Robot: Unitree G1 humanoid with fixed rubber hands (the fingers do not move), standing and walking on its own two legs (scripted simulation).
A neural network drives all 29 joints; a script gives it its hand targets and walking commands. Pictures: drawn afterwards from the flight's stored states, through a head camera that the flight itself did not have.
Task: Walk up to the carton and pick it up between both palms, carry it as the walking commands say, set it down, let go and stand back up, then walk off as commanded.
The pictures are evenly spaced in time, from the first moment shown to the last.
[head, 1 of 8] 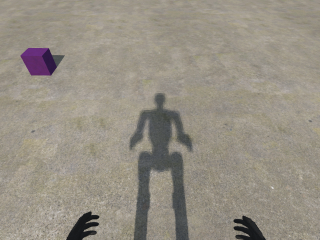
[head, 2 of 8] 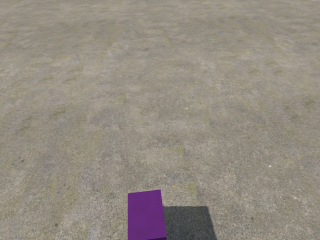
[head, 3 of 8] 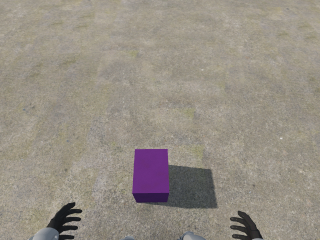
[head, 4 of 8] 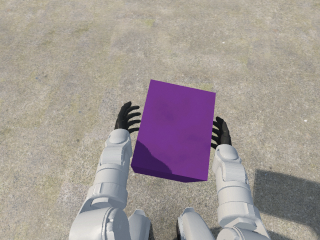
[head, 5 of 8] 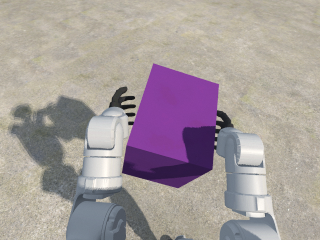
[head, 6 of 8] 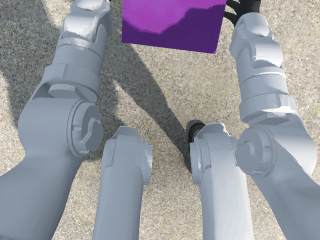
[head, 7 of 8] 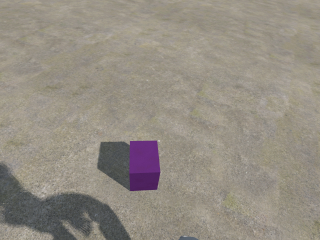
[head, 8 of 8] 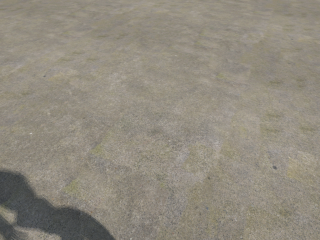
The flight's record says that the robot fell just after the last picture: no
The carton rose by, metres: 0.69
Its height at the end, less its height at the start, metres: +0.00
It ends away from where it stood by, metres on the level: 1.10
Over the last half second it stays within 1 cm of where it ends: yes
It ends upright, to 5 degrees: yes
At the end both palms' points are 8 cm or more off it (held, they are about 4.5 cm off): yes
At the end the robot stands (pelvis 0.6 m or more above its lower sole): yes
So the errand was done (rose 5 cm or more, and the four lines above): yes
